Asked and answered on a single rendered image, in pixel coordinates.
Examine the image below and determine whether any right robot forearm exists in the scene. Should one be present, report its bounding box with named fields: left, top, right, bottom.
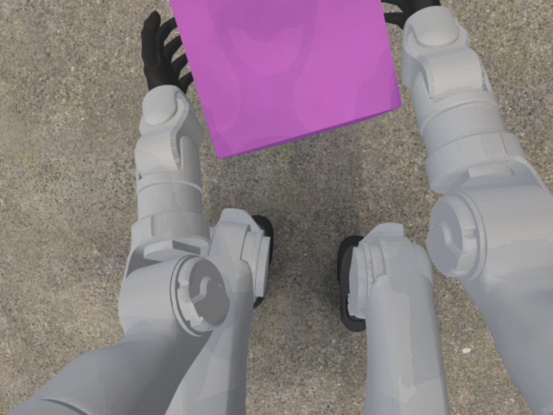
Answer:
left=401, top=6, right=553, bottom=197

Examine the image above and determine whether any left robot upper arm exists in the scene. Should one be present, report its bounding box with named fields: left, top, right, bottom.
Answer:
left=6, top=255, right=230, bottom=415

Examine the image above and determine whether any robot right shin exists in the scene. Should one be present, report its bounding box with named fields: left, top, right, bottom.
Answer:
left=347, top=223, right=434, bottom=319

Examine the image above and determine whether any right robot upper arm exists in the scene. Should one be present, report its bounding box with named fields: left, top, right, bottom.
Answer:
left=426, top=184, right=553, bottom=415

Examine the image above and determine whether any robot left hand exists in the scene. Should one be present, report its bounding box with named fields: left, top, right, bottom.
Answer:
left=141, top=10, right=194, bottom=95

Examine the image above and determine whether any carton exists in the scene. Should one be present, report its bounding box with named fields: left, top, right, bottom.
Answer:
left=169, top=0, right=402, bottom=159

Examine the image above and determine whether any robot right foot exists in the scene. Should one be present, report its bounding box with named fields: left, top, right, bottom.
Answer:
left=337, top=235, right=366, bottom=332

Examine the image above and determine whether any left robot forearm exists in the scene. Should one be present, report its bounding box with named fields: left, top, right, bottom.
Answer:
left=120, top=85, right=211, bottom=290

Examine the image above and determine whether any robot right hand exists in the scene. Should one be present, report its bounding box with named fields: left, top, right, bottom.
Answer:
left=381, top=0, right=441, bottom=30

